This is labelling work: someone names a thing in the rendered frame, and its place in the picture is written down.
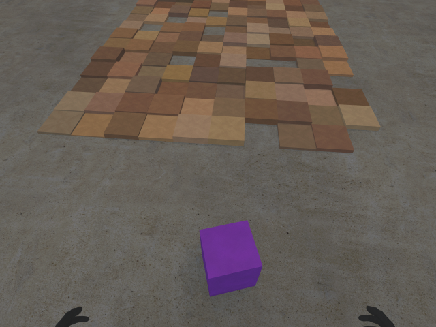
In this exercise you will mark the right robot hand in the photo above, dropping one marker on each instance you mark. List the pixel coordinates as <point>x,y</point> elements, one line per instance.
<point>377,317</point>

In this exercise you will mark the left robot hand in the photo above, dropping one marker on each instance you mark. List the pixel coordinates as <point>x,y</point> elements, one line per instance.
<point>71,318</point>

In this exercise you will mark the carton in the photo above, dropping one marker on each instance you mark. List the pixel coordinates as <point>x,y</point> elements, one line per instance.
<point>230,256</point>

